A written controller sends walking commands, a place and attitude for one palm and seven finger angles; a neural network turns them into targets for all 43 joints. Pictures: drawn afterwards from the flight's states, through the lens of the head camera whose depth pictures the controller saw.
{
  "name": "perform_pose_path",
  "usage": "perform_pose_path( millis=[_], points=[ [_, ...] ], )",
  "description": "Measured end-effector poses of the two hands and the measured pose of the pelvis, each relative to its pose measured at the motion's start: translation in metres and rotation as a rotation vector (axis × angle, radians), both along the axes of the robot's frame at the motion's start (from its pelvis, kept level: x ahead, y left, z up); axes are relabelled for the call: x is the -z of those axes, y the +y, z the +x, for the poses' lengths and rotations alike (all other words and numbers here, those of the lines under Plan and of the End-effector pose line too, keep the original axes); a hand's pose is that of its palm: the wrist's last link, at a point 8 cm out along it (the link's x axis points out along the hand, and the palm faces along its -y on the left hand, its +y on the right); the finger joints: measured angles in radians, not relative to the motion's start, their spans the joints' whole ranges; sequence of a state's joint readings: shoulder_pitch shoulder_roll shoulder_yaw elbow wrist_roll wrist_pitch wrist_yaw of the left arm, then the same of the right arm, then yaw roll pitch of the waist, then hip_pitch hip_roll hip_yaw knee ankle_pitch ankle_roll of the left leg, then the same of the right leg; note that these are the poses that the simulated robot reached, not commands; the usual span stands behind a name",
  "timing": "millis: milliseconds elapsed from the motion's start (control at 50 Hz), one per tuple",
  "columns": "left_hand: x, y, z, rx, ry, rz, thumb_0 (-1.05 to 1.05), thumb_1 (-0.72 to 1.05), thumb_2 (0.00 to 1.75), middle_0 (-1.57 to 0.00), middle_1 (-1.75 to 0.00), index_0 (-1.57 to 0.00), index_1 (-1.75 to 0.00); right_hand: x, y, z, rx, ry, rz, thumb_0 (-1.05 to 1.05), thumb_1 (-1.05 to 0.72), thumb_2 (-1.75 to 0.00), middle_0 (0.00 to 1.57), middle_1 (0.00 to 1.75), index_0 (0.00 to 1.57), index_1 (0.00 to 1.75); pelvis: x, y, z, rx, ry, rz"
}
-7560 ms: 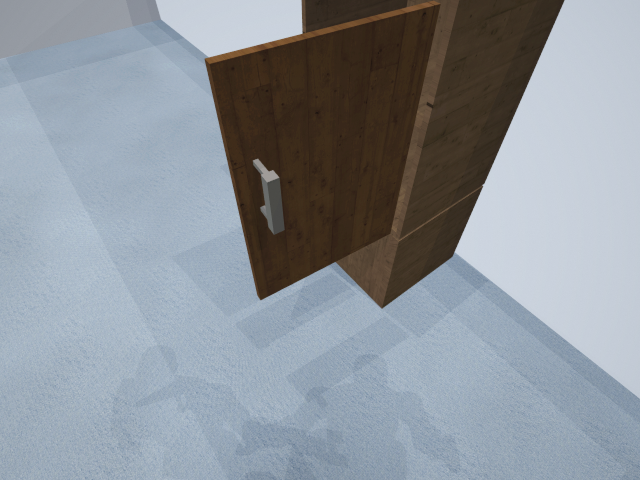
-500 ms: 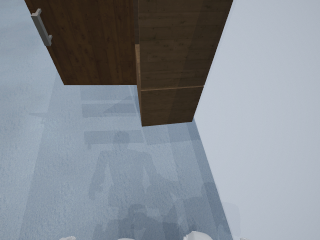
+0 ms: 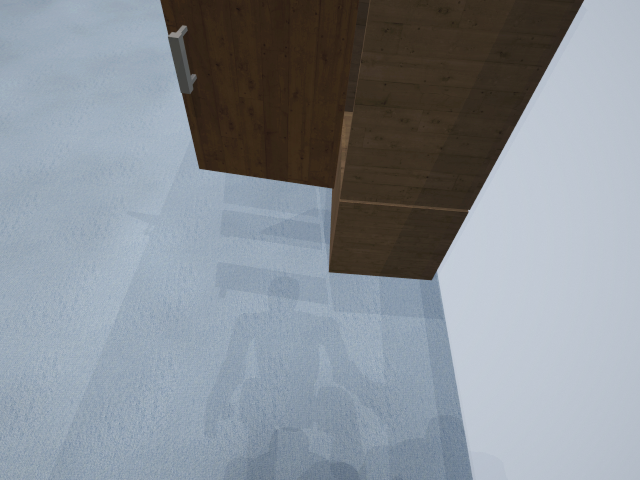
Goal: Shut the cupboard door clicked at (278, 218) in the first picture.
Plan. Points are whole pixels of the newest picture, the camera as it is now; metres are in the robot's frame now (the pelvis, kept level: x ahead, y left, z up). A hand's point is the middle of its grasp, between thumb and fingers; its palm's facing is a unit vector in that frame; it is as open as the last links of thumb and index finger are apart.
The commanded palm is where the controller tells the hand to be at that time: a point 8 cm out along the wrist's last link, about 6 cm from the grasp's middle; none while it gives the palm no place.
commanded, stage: take the last steps up to it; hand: left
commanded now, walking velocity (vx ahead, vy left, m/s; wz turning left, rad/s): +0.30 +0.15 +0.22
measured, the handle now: (185, 59) +0.92 +0.38 +0.02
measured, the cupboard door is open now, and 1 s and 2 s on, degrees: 85 85 85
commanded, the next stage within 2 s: come to a stop and stand still in 1.16 s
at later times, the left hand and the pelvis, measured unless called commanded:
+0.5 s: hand (193, 431) +0.20 +0.19 -0.14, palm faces +0.15 -0.97 -0.21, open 7.4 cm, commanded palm none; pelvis +0.13 +0.00 +0.01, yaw +7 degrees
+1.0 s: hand (135, 366) +0.28 +0.31 -0.16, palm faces +0.18 -0.97 -0.18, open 7.4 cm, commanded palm none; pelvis +0.29 +0.12 +0.01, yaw +6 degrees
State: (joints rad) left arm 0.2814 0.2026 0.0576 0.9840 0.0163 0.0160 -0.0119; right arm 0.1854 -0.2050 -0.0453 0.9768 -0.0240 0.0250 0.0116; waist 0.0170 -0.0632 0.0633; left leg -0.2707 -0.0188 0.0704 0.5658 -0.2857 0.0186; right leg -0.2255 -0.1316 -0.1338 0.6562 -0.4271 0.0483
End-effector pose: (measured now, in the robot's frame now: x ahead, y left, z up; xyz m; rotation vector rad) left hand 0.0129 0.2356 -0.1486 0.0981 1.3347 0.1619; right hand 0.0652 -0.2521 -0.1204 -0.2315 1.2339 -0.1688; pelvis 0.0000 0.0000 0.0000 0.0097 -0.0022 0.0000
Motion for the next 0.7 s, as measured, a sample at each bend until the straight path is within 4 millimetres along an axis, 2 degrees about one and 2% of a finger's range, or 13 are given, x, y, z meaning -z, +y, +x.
perform_pose_path(
  millis=[60, 120, 200, 280, 360, 400, 460, 560, 640, 700],
  points=[
    [-0.001, 0.014, -0.001, -0.006, 0.051, 0.009, 0.01, 0.91, 0.90, -0.20, -0.30, -0.20, -0.30, -0.004, 0.011, 0.005, -0.004, -0.021, -0.005, 0.01, -0.91, -0.90, 0.20, 0.30, 0.20, 0.30, -0.003, 0.007, 0.008, 0.006, 0.000, -0.004],
    [-0.011, 0.023, 0.017, -0.006, 0.030, 0.019, 0.01, 0.91, 0.90, -0.20, -0.30, -0.20, -0.30, -0.007, 0.021, -0.001, -0.001, 0.007, 0.004, 0.01, -0.91, -0.90, 0.20, 0.30, 0.20, 0.30, -0.011, 0.011, 0.018, -0.012, 0.004, -0.015],
    [-0.026, 0.028, 0.058, -0.003, -0.056, 0.033, 0.01, 0.91, 0.90, -0.19, -0.30, -0.20, -0.30, -0.005, 0.031, -0.012, 0.000, 0.088, 0.035, 0.01, -0.91, -0.90, 0.20, 0.30, 0.20, 0.30, -0.017, 0.013, 0.035, -0.034, 0.005, -0.022],
    [-0.036, 0.024, 0.107, 0.019, -0.133, 0.051, 0.01, 0.91, 0.90, -0.19, -0.30, -0.20, -0.30, 0.004, 0.035, -0.019, 0.022, 0.161, 0.074, 0.01, -0.91, -0.90, 0.20, 0.30, 0.20, 0.30, -0.017, 0.010, 0.057, -0.042, -0.001, -0.013],
    [-0.037, 0.013, 0.155, 0.045, -0.198, 0.070, 0.01, 0.91, 0.90, -0.19, -0.30, -0.20, -0.30, 0.019, 0.031, -0.015, 0.050, 0.215, 0.108, 0.01, -0.91, -0.90, 0.20, 0.30, 0.20, 0.30, -0.007, 0.001, 0.085, -0.043, -0.007, 0.005],
    [-0.032, 0.009, 0.172, 0.036, -0.239, 0.083, 0.01, 0.91, 0.90, -0.19, -0.30, -0.20, -0.30, 0.031, 0.026, -0.006, 0.046, 0.240, 0.117, 0.01, -0.91, -0.90, 0.20, 0.30, 0.20, 0.30, 0.002, -0.004, 0.098, -0.061, -0.010, 0.012],
    [-0.034, 0.004, 0.174, -0.018, -0.238, 0.078, 0.00, 0.91, 0.90, -0.20, -0.30, -0.20, -0.30, 0.030, 0.020, 0.023, 0.010, 0.255, 0.107, 0.01, -0.91, -0.90, 0.20, 0.30, 0.20, 0.30, -0.001, -0.003, 0.115, -0.107, -0.023, -0.012],
    [-0.032, 0.004, 0.150, -0.106, -0.123, 0.060, 0.00, 0.93, 0.90, -0.20, -0.30, -0.20, -0.30, 0.010, 0.019, 0.103, -0.043, 0.168, 0.075, 0.01, -0.91, -0.90, 0.20, 0.30, 0.20, 0.30, -0.015, 0.004, 0.146, -0.126, -0.003, -0.007],
    [-0.029, 0.014, 0.125, -0.152, 0.001, 0.033, 0.00, 0.94, 0.90, -0.20, -0.30, -0.20, -0.30, -0.003, 0.034, 0.174, -0.102, 0.074, 0.061, 0.01, -0.92, -0.90, 0.20, 0.30, 0.19, 0.30, -0.020, 0.020, 0.173, -0.138, 0.010, -0.001],
    [-0.023, 0.025, 0.110, -0.194, 0.088, 0.008, 0.00, 0.93, 0.90, -0.20, -0.30, -0.20, -0.30, -0.007, 0.057, 0.228, -0.159, 0.012, 0.054, 0.01, -0.92, -0.90, 0.20, 0.30, 0.19, 0.30, -0.017, 0.039, 0.195, -0.145, 0.012, -0.006]
  ],
)
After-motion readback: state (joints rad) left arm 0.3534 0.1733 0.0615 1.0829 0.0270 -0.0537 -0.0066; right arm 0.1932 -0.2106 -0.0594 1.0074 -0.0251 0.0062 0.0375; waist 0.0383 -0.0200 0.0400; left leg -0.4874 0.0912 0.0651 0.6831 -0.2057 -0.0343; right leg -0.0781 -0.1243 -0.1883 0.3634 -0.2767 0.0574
